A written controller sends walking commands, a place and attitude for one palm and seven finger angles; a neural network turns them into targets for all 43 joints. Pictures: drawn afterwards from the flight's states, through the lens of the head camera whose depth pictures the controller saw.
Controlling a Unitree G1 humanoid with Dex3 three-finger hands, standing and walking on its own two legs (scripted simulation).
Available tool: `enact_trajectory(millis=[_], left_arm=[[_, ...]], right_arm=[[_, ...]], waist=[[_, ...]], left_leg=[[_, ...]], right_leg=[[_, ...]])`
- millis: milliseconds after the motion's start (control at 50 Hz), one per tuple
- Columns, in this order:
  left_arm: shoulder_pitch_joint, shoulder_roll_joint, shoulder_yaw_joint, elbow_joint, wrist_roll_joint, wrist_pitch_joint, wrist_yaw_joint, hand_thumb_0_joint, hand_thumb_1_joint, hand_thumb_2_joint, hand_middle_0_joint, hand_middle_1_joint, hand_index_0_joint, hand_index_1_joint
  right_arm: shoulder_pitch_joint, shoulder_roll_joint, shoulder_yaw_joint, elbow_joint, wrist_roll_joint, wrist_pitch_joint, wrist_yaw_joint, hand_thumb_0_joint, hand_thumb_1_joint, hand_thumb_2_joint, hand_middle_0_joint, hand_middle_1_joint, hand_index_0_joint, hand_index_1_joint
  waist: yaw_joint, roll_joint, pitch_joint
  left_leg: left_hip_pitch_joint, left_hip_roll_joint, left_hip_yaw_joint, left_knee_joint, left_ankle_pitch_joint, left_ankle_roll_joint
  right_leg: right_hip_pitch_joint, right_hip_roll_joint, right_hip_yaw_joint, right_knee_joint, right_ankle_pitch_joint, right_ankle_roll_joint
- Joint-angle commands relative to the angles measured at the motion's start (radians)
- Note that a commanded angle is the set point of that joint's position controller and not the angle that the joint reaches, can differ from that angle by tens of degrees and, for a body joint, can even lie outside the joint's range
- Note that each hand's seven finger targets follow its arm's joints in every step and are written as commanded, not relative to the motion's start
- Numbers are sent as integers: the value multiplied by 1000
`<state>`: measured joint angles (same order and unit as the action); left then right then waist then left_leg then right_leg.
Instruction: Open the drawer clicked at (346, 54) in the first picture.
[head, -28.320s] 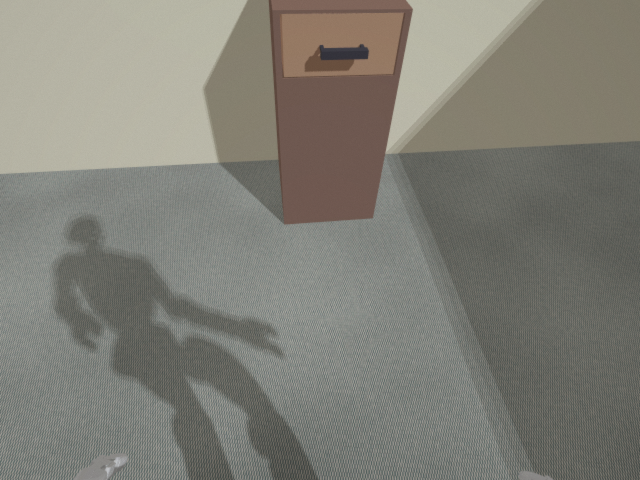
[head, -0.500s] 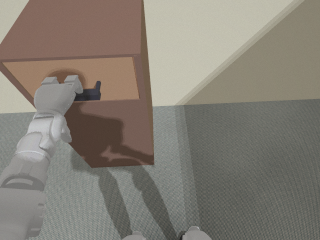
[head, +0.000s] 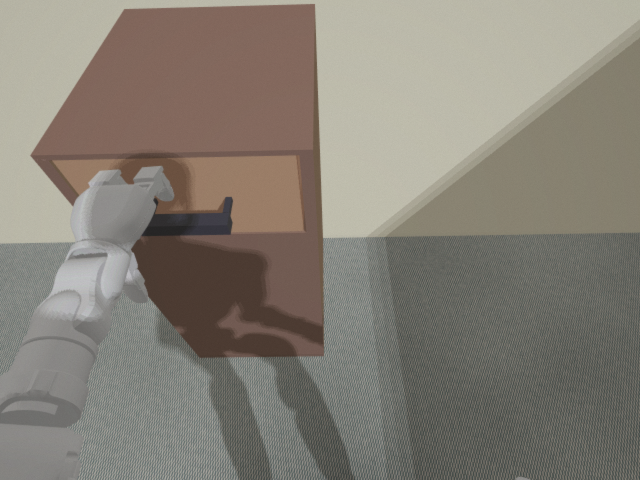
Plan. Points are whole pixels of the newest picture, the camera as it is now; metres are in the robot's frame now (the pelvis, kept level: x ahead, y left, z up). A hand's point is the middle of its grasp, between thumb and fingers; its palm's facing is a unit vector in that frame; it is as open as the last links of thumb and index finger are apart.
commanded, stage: lift the fingers back up to retry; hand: left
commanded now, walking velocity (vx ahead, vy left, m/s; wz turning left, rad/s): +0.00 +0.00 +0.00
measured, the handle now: (188, 214) +0.49 +0.24 +0.00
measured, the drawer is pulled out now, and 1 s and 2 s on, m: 0.00 0.00 0.00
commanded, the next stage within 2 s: re-aim the fingers above the handle in 0.12 s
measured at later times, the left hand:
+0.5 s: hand (131, 248) +0.38 +0.27 +0.06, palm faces -0.03 -0.02 -1.00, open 13.9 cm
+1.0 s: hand (146, 257) +0.37 +0.25 +0.05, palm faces -0.15 -0.03 -0.99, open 13.9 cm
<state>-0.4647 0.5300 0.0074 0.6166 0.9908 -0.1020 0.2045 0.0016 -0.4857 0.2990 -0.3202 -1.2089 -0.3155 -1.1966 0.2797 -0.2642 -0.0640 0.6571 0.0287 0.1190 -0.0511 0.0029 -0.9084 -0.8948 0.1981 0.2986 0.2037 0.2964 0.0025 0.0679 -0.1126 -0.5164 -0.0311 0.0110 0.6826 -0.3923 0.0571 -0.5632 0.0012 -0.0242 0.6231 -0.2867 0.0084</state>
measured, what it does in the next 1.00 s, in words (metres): stands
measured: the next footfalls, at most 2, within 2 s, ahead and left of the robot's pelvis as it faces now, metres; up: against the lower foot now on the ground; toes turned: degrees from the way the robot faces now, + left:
none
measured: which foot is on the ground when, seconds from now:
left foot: down 0.00-1.00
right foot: down 0.00-1.00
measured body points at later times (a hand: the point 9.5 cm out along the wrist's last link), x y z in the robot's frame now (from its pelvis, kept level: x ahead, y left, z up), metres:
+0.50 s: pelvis +0.01 -0.01 +0.00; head +0.06 -0.03 +0.45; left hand +0.37 +0.27 +0.12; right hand +0.14 -0.25 -0.13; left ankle -0.04 +0.08 -0.72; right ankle +0.00 -0.13 -0.72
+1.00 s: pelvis -0.01 -0.03 +0.00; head +0.05 -0.05 +0.45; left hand +0.38 +0.25 +0.10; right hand +0.09 -0.30 -0.13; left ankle -0.04 +0.08 -0.72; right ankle +0.00 -0.13 -0.72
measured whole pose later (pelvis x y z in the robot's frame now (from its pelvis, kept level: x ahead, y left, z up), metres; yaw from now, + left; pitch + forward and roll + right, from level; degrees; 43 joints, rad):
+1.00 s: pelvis -0.01 -0.03 +0.00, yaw +1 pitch +11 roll +0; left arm -0.51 0.54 -0.03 0.71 0.98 -0.12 0.09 0.00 -0.49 0.30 -0.32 -1.20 -0.31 -1.20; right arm 0.27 -0.28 -0.06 0.66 0.02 0.12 -0.07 0.00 -0.91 -0.89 0.20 0.30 0.20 0.30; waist 0.01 0.07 -0.07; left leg -0.48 -0.02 -0.01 0.65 -0.36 0.03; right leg -0.54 0.01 -0.05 0.62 -0.28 -0.03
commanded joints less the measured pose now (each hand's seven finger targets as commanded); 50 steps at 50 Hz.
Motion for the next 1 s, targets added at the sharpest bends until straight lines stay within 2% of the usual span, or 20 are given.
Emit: enact_trajectory(millis=[0, 100, 160, 220, 240, 260, 280, 320, 380, 460, 480, 520, 600, 680, 740, 760, 800, 840, 900, 980], left_arm=[[-289, 176, 40, -215, -24, 39, -2, 0, -500, 300, -300, -1200, -300, -1200], [-310, 177, 37, -261, -4, 62, -24, 0, -500, 300, -300, -1200, -300, -1200], [-310, 239, 104, -303, 8, 49, -13, 0, -500, 300, -300, -1200, -300, -1200], [-370, 178, 56, -368, 12, 33, 9, 0, -500, 300, -300, -1200, -300, -1200], [-301, 222, 111, -356, 14, 34, 14, 0, -500, 300, -300, -1200, -300, -1200], [-289, 281, 160, -345, 15, 36, 18, 0, -500, 300, -300, -1200, -300, -1200], [-274, 283, 165, -329, 17, 42, 20, 0, -500, 300, -300, -1200, -300, -1200], [-286, 200, 93, -308, 10, 52, 14, 0, -500, 300, -300, -1200, -300, -1200], [-269, 166, 49, -283, -1, 69, -15, 0, -500, 300, -300, -1200, -300, -1200], [-280, 113, -20, -333, -20, 60, -61, 0, -500, 300, -300, -1200, -300, -1200], [-293, 148, 7, -333, -20, 49, -66, 0, -500, 300, -300, -1200, -300, -1200], [-298, 152, 16, -323, -19, 30, -66, 0, -500, 300, -300, -1200, -300, -1200], [-338, 294, 156, -241, 8, -10, -21, 0, -500, 300, -300, -1200, -300, -1200], [-344, 380, 234, -244, 29, -24, 43, 0, -500, 300, -300, -1200, -300, -1200], [-310, 319, 180, -162, 24, 7, 46, 0, -500, 300, -300, -1200, -300, -1200], [-313, 282, 143, -121, 21, 22, 35, 0, -500, 300, -300, -1200, -300, -1200], [-313, 279, 113, -89, 13, 34, 3, 0, -500, 300, -300, -1200, -300, -1200], [-332, 227, 49, -64, -3, 38, -40, 0, -500, 300, -300, -1200, -300, -1200], [-442, 192, -3, -107, -26, -12, -86, 0, -500, 300, -300, -1200, -300, -1200], [-555, 244, 52, -210, -16, -112, -59, 0, -500, 300, -300, -1200, -300, -1200]], right_arm=[[3, -143, -38, -108, -1, -19, 5, 0, -900, -900, 200, 300, 200, 300], [-27, -140, -27, -128, -8, -9, 15, 0, -900, -900, 200, 300, 200, 300], [-34, -138, -25, -134, -16, -8, 7, 0, -900, -900, 200, 300, 200, 300], [-40, -121, -27, -131, -21, -19, 8, 0, -900, -900, 200, 300, 200, 300], [-37, -120, -30, -129, -24, -21, 8, 0, -900, -900, 200, 300, 200, 300], [-39, -127, -27, -126, -27, -18, 4, 0, -900, -900, 200, 300, 200, 300], [-42, -121, -23, -126, -28, -17, 2, 0, -900, -900, 200, 300, 200, 300], [-46, -119, -23, -117, -22, -19, 3, 0, -900, -900, 200, 300, 200, 300], [-45, -129, -27, -115, -15, -17, 5, 0, -900, -900, 200, 300, 200, 300], [-51, -127, -29, -125, -17, -13, 3, 0, -900, -900, 200, 300, 200, 300], [-48, -129, -28, -119, -19, -13, 0, 0, -900, -900, 200, 300, 200, 300], [-50, -127, -25, -121, -21, -10, -4, 0, -900, -900, 200, 300, 200, 300], [-53, -122, -16, -110, -20, -8, -19, 0, -900, -900, 200, 300, 200, 300], [-60, -109, -16, -114, -27, -15, -22, 0, -900, -900, 200, 300, 200, 300], [-51, -114, -23, -105, -17, -22, -21, 0, -900, -900, 200, 300, 200, 300], [-46, -121, -25, -106, -13, -23, -20, 0, -900, -900, 200, 300, 200, 300], [-38, -137, -27, -105, -4, -28, -23, 0, -900, -900, 200, 300, 200, 300], [-27, -144, -28, -107, 2, -28, -27, 0, -900, -900, 200, 300, 200, 300], [-12, -145, -30, -104, -2, -31, -34, 0, -900, -900, 200, 300, 200, 300], [13, -131, -35, -99, -17, -35, -42, 0, -900, -900, 200, 300, 200, 300]], waist=[[-7, -9, -305], [8, -7, -293], [22, -11, -332], [7, 31, -354], [32, 30, -378], [39, 35, -388], [39, 30, -382], [14, -13, -332], [5, -38, -319], [-12, -21, -335], [-8, -28, -325], [-8, -58, -305], [19, -64, -256], [62, 31, -350], [38, 0, -328], [14, -30, -302], [5, -67, -294], [-20, -107, -281], [-50, -107, -260], [-43, -25, -318]], left_leg=[[243, 39, -48, -74, 678, -57], [243, 35, -51, -90, 661, -62], [251, 33, -52, -88, 685, -63], [301, 37, -61, -72, 745, -72], [306, 37, -59, -71, 772, -75], [295, 33, -55, -73, 768, -77], [277, 27, -48, -72, 747, -72], [247, 26, -41, -79, 697, -66], [251, 28, -39, -83, 677, -61], [280, 21, -37, -76, 662, -50], [264, 20, -40, -79, 640, -50], [235, 12, -34, -85, 569, -39], [124, -8, -19, -104, 418, -26], [108, -16, -2, -106, 435, -32], [92, -12, 14, -103, 419, -30], [86, -10, 14, -106, 394, -27], [77, -6, 20, -110, 353, -20], [80, -7, 23, -110, 322, -11], [101, -10, 11, -98, 293, -3], [137, -18, -9, -77, 314, -5]], right_leg=[[175, 41, -27, -26, 309, -48], [201, 36, -29, -28, 302, -56], [237, 34, -24, -25, 327, -57], [204, 34, -25, -14, 339, -56], [230, 34, -23, -13, 351, -57], [256, 35, -20, -14, 363, -58], [268, 33, -18, -12, 378, -57], [247, 33, -25, -21, 369, -53], [240, 33, -25, -30, 353, -51], [240, 32, -18, -45, 352, -50], [241, 31, -19, -41, 347, -51], [245, 31, -15, -45, 332, -50], [284, 25, -3, -37, 301, -56], [354, 20, 19, -19, 340, -59], [331, 26, 14, -26, 340, -52], [315, 27, 13, -38, 319, -49], [311, 26, 17, -49, 295, -43], [305, 21, 19, -67, 284, -35], [266, 17, 25, -77, 252, -33], [228, 19, 26, -50, 230, -44]])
